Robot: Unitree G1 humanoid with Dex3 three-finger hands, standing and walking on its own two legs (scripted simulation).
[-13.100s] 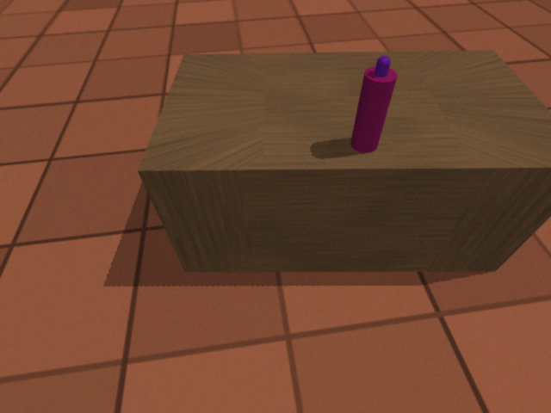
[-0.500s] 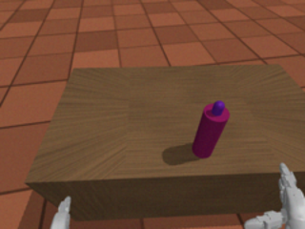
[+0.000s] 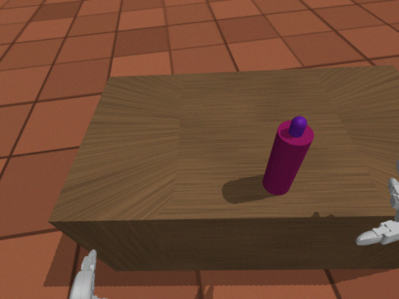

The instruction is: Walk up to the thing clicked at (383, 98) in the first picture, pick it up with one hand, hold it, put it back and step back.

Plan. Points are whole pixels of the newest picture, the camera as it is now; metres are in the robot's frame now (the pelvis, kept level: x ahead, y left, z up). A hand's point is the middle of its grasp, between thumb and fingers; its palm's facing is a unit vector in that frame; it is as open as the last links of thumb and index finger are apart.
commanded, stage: go down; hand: right
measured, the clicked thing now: (286, 156) +0.46 -0.19 -0.03
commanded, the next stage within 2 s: none
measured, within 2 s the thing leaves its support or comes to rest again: neither
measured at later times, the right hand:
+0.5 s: hand (389, 183) +0.34 -0.36 +0.03, palm faces +0.20 +0.98 -0.03, open 17.3 cm
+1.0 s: hand (393, 171) +0.36 -0.38 +0.04, palm faces +0.18 +0.98 +0.02, open 17.4 cm
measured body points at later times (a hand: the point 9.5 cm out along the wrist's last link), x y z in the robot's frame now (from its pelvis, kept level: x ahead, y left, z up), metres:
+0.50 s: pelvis +0.00 -0.02 -0.03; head +0.04 -0.05 +0.42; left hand +0.15 +0.25 -0.08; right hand +0.32 -0.41 +0.03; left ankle +0.01 +0.13 -0.73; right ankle +0.02 -0.13 -0.73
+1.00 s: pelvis +0.00 -0.02 -0.04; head +0.06 -0.06 +0.40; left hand +0.14 +0.25 -0.08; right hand +0.35 -0.43 +0.04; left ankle +0.01 +0.13 -0.73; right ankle +0.02 -0.13 -0.73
